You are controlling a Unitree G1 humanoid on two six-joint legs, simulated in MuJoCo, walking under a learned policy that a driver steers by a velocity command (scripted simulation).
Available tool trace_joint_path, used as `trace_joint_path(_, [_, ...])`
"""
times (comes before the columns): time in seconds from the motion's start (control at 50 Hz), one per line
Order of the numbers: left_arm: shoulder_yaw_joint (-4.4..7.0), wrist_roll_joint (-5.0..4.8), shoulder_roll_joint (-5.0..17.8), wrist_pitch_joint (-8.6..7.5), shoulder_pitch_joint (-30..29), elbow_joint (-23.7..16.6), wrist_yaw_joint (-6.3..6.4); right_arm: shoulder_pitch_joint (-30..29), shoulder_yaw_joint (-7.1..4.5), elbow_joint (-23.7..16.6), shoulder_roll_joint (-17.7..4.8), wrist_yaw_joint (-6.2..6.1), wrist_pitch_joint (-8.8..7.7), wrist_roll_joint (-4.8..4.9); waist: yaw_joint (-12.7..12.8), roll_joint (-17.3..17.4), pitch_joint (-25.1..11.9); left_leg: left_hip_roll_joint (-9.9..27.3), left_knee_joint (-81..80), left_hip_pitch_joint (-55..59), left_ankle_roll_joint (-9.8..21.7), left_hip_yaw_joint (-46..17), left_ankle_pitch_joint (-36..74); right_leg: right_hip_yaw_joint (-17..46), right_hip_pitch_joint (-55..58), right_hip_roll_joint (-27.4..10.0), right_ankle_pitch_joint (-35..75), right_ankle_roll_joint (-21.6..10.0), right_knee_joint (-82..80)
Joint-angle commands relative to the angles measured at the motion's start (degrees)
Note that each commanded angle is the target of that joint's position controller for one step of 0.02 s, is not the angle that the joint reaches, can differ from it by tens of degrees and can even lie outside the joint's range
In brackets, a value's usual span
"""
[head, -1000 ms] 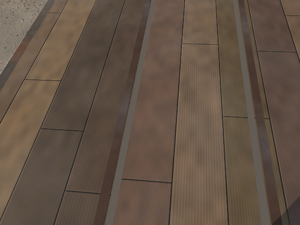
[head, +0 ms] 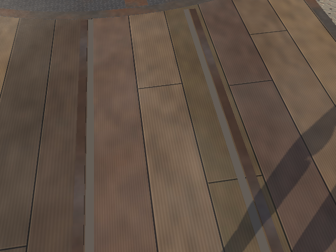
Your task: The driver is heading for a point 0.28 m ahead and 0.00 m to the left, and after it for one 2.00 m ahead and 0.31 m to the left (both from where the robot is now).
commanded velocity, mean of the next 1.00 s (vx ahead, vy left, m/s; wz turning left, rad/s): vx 0.16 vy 0.00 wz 0.12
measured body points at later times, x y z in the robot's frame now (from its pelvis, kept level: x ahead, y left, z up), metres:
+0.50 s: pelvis +0.21 +0.05 -0.01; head +0.25 +0.05 +0.44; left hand +0.38 +0.31 -0.12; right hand +0.32 -0.22 -0.11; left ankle +0.30 +0.14 -0.74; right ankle +0.19 -0.10 -0.71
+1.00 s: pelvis +0.23 +0.03 +0.00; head +0.27 +0.03 +0.45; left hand +0.32 +0.32 -0.10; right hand +0.44 -0.21 -0.10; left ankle +0.21 +0.16 -0.70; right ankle +0.26 -0.10 -0.74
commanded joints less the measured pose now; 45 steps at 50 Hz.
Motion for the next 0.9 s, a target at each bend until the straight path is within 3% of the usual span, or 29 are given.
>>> trace_joint_path(0.02, [2.37,-0.18,9.20,-1.11,-2.65,-4.10,1.16,1.04,-0.98,-3.20,-3.77,-0.36,0.44,-0.64,-1.88,-3.69,-2.14,-0.34,-8.48,0.22,-2.28,1.74,8.86,12.90,-3.49,-13.28,10.05,-9.98,-10.09])
trace_joint_path(0.08, [2.46,-0.76,9.66,-0.44,-0.03,-2.97,1.71,-6.29,-0.26,-4.69,-2.20,0.08,-0.08,-0.11,1.35,-5.12,-2.06,-3.37,-22.80,4.28,-2.59,2.24,19.62,11.38,-4.32,-10.81,4.85,-6.86,-8.19])
trace_joint_path(0.12, [2.71,-0.89,10.28,0.30,2.30,-1.84,2.08,-9.84,-0.45,-5.64,-2.85,0.55,-0.54,0.23,2.64,-5.69,-2.06,-6.03,-27.95,6.90,-2.55,2.62,21.81,12.68,-3.23,-10.86,9.60,-5.78,-5.20])
trace_joint_path(0.18, [2.69,-1.01,9.52,1.79,3.63,-1.27,2.76,-9.36,-1.54,-5.72,-5.06,1.31,-1.03,0.39,1.75,-7.53,-4.70,-8.04,-33.02,8.77,-0.93,0.57,18.28,17.85,3.85,-11.92,13.65,-3.48,2.88])
trace_joint_path(0.22, [2.24,-0.45,7.94,2.18,1.29,-1.81,3.19,-3.77,-2.08,-3.74,-5.69,1.63,-1.40,-0.01,-1.10,-8.90,-7.16,-7.02,-35.70,12.99,1.71,1.52,20.29,17.80,7.50,-12.58,18.09,-1.32,9.35])
trace_joint_path(0.24, [1.56,-0.22,5.96,1.94,1.09,-2.05,3.15,-0.36,-2.28,-2.97,-6.31,1.48,-1.84,-1.02,-2.91,-7.89,-9.72,-5.21,-38.62,19.93,3.71,2.06,28.13,15.57,7.06,-10.04,20.55,0.75,15.21])
trace_joint_path(0.26, [0.21,0.93,2.50,1.64,2.56,-3.02,3.07,4.79,-2.30,-2.86,-8.64,1.34,-2.12,-2.34,-4.30,-1.06,-17.56,4.78,-35.30,34.13,7.47,-7.05,47.15,12.12,1.27,-6.53,5.57,3.30,28.83])
trace_joint_path(0.28, [-0.62,0.46,0.18,1.41,16.12,-0.28,2.64,6.25,-2.28,-1.10,-9.05,1.73,-1.21,-2.63,0.96,14.65,-24.28,17.51,-33.30,49.19,19.77,-26.67,57.88,9.57,-12.56,1.04,-31.86,7.53,44.87])
trace_joint_path(0.3, [0.06,0.00,5.90,1.82,18.44,1.56,2.40,6.34,-1.88,-0.55,-5.90,2.30,-0.31,0.07,0.50,10.96,-25.25,17.55,-36.42,46.84,20.86,-33.31,37.37,10.81,-15.54,-3.31,-30.30,8.65,48.92])
trace_joint_path(0.32, [0.93,-0.14,8.97,2.67,9.90,0.48,2.47,2.80,-1.19,-1.68,-3.92,2.39,0.33,0.96,-1.59,5.69,-17.24,13.29,-38.39,41.08,18.25,-27.34,27.58,7.55,-18.16,-5.71,-26.33,10.13,50.91])
trace_joint_path(0.34, [1.15,0.29,9.10,3.41,4.20,-0.64,2.90,-0.11,-0.79,-1.88,-3.54,2.50,1.10,0.66,-1.89,2.23,-13.00,10.22,-40.04,35.19,16.11,-23.66,21.75,5.10,-18.93,-6.96,-22.96,10.61,48.95])
trace_joint_path(0.36, [1.36,1.04,9.02,3.99,0.67,-1.89,3.16,-2.42,-0.54,-2.23,-3.47,2.51,1.71,0.83,-1.64,1.63,-8.68,8.06,-41.41,29.35,15.26,-21.19,19.76,4.07,-18.74,-8.03,-21.11,10.99,45.45])
trace_joint_path(0.4, [0.76,0.83,5.86,4.35,-0.05,-2.45,3.30,-3.36,-1.40,-1.93,-5.65,2.11,2.75,0.35,-0.27,5.21,-5.88,3.43,-43.24,21.87,13.19,-15.77,21.21,1.80,-12.46,-8.06,-20.20,10.93,34.27])
trace_joint_path(0.44, [0.37,0.83,4.12,4.06,0.58,-1.97,3.90,-1.99,-2.33,-1.65,-7.42,1.62,3.44,0.23,-0.42,6.97,-8.17,2.57,-42.78,22.25,14.23,-14.61,26.05,0.29,-8.87,-6.25,-20.72,11.31,28.37])
trace_joint_path(0.48, [0.50,0.67,4.52,4.18,-0.08,-1.76,4.14,-1.60,-2.91,-1.89,-8.26,1.10,4.16,0.94,-0.85,6.88,-10.64,3.13,-43.19,22.97,14.92,-16.29,21.84,1.00,-6.82,-5.79,-16.63,11.13,24.66])
trace_joint_path(0.58, [0.72,0.49,4.62,3.54,-4.23,-3.06,3.40,-2.02,-3.52,-2.29,-8.17,-0.03,6.22,1.71,-1.71,7.09,-8.19,2.07,-44.35,19.35,14.00,-20.40,6.65,1.98,-4.32,-5.22,-11.14,9.84,16.37])
trace_joint_path(0.64, [1.22,0.52,5.00,2.05,-2.05,-2.44,2.55,-2.35,-3.46,-2.52,-7.39,-0.83,7.49,2.35,0.35,6.16,-7.73,-0.91,-40.54,15.85,10.67,-20.33,4.64,0.82,3.95,-5.88,-2.44,7.50,2.43])
trace_joint_path(0.66, [2.03,1.24,8.21,1.88,-0.62,-2.72,2.79,-0.74,-2.87,-2.56,-5.52,-0.90,7.55,2.10,0.16,1.82,-8.75,-3.63,-35.02,11.26,7.66,-17.55,-1.78,6.64,9.28,-13.58,-1.97,4.69,-1.06])
trace_joint_path(0.68, [3.22,2.69,13.38,2.39,-1.74,-2.62,2.93,-0.82,-2.45,-4.41,-3.43,-0.86,7.22,2.17,-1.97,-13.97,-6.11,-12.46,-23.90,1.99,3.99,-5.55,-12.38,19.49,8.38,-24.04,1.25,-2.72,-5.11])
trace_joint_path(0.7, [2.81,3.94,11.28,2.17,-4.10,-3.92,2.80,0.37,-3.60,-3.86,-7.14,-0.91,6.66,1.36,-1.24,-15.79,-6.00,-11.57,-8.90,1.17,1.33,-2.65,-18.91,25.16,5.01,-30.35,7.22,-8.38,-6.37])
trace_joint_path(0.72, [1.78,3.48,8.27,1.89,-6.91,-4.99,3.08,2.46,-4.69,-2.46,-9.43,-0.77,6.74,1.57,-2.58,-11.33,-5.80,-10.13,-1.10,1.43,0.29,-3.58,-16.75,21.31,4.06,-28.82,10.51,-8.25,-5.27])
trace_joint_path(0.74, [1.32,2.45,6.70,1.73,-9.66,-5.46,3.23,4.52,-4.99,-0.83,-9.18,-0.90,7.42,1.81,-3.87,-8.67,-5.06,-9.67,2.34,1.21,-0.75,-3.01,-13.96,15.66,4.12,-25.34,11.87,-5.87,-3.94])
trace_joint_path(0.76, [1.08,1.42,5.97,1.60,-10.86,-5.61,3.32,5.46,-4.95,-0.10,-8.36,-1.17,8.14,1.66,-3.83,-8.09,-4.59,-9.19,5.32,-0.40,-1.84,-2.68,-10.99,12.24,5.71,-23.42,13.37,-4.53,-2.91])
trace_joint_path(0.78, [0.83,1.09,5.75,1.69,-10.64,-5.44,3.44,5.21,-4.61,-0.17,-7.09,-1.15,8.62,1.71,-3.31,-8.06,-4.23,-8.86,7.55,-1.13,-2.76,-2.10,-9.55,9.69,6.16,-22.69,17.24,-4.55,-2.32])
trace_joint_path(0.82, [0.98,1.37,6.14,2.32,-9.02,-4.91,3.70,2.63,-3.94,-1.84,-5.52,-0.82,8.86,2.28,-1.96,-9.08,-4.02,-7.99,4.95,-1.65,-4.09,0.72,-6.93,5.56,7.81,-21.21,19.73,-5.17,-2.40])
trace_joint_path(0.9, [2.03,1.40,8.54,3.49,-6.43,-4.02,4.05,-1.92,-2.74,-5.02,-3.89,0.21,8.83,2.20,0.80,-10.67,-5.99,-5.03,-6.74,1.52,-4.79,3.35,-6.76,3.29,12.38,-23.28,20.48,-6.45,-1.81])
